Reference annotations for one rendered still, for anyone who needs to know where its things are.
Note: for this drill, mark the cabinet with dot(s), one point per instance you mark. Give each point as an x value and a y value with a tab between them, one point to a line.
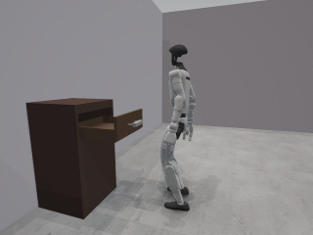
72	175

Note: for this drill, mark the robot right hand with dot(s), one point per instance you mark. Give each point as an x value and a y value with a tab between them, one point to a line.
190	128

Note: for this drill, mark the right robot foot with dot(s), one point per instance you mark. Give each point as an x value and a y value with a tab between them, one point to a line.
184	191

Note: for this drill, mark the drawer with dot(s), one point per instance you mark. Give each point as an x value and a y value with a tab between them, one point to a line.
109	129

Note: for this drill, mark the robot left forearm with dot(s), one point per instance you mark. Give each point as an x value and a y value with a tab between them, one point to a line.
178	109

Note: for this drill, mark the robot right forearm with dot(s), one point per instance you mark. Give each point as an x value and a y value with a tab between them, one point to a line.
190	111

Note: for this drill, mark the robot left hand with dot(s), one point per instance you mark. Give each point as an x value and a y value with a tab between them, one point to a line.
170	138

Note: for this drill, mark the left robot upper arm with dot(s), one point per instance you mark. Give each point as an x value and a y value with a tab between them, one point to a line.
175	77

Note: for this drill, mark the right robot upper arm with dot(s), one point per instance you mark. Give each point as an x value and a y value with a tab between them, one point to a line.
192	95

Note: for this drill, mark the robot right shin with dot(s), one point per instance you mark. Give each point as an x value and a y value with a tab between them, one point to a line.
178	172

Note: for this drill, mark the handle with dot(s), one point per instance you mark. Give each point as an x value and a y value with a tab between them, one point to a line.
136	123

